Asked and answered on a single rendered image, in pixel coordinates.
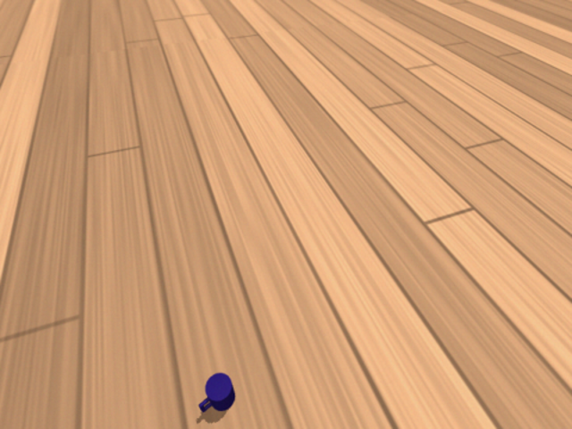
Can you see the mug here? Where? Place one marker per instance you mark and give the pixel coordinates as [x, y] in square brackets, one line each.
[220, 392]

